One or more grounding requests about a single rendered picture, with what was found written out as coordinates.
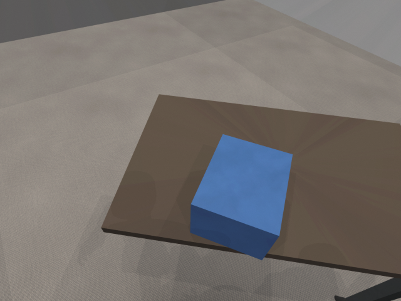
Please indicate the table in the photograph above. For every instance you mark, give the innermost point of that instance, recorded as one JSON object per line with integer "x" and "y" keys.
{"x": 343, "y": 201}

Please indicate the carton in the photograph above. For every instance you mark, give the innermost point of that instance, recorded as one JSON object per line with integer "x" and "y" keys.
{"x": 240, "y": 200}

